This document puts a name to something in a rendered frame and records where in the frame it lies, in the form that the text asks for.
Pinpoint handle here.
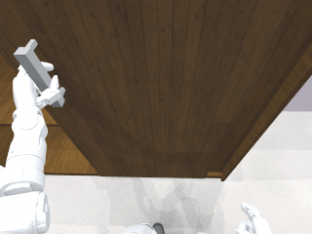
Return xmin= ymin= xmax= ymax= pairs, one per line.
xmin=14 ymin=39 xmax=65 ymax=107

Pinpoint robot left foot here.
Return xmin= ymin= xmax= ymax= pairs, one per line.
xmin=152 ymin=222 xmax=165 ymax=234

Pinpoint left robot hand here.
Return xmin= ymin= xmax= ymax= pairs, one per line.
xmin=13 ymin=61 xmax=61 ymax=109

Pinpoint left robot thigh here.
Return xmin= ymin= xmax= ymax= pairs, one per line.
xmin=120 ymin=224 xmax=157 ymax=234

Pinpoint right robot hand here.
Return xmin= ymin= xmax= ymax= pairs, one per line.
xmin=236 ymin=203 xmax=272 ymax=234

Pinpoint wardrobe door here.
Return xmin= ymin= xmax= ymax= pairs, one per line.
xmin=209 ymin=0 xmax=312 ymax=173
xmin=0 ymin=0 xmax=301 ymax=178

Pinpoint robot left upper arm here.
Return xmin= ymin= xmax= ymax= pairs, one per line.
xmin=0 ymin=191 xmax=51 ymax=234

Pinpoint left robot forearm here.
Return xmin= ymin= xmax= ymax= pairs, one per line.
xmin=0 ymin=106 xmax=48 ymax=197

